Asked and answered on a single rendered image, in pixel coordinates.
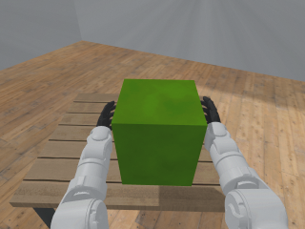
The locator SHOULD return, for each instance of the carton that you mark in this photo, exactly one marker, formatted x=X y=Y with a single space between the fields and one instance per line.
x=158 y=129

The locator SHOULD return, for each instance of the robot right forearm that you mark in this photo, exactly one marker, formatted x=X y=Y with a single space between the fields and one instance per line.
x=233 y=170

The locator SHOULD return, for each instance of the table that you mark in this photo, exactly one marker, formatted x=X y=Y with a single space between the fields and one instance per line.
x=50 y=175

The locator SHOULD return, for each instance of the robot right hand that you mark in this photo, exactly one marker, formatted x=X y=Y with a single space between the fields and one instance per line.
x=211 y=111

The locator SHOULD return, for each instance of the right robot upper arm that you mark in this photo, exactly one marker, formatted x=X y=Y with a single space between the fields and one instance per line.
x=254 y=209

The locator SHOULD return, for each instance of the robot left hand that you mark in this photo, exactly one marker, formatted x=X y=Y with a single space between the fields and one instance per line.
x=106 y=114

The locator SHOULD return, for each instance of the robot left forearm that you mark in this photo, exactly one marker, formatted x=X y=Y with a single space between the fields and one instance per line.
x=92 y=169

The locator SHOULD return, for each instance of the left robot upper arm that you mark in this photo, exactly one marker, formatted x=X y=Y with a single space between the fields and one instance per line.
x=81 y=214

